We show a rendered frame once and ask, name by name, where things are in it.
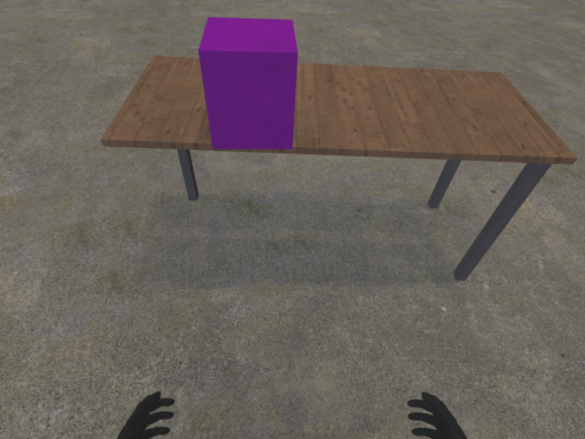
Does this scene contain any left robot hand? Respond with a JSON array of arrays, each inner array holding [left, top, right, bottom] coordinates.
[[117, 391, 175, 439]]

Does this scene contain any carton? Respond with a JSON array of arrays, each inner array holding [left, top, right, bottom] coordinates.
[[198, 17, 298, 149]]

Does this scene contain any right robot hand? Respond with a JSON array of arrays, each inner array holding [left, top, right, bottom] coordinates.
[[408, 392, 467, 439]]

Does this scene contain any table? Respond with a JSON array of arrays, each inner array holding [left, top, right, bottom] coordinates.
[[101, 56, 578, 281]]

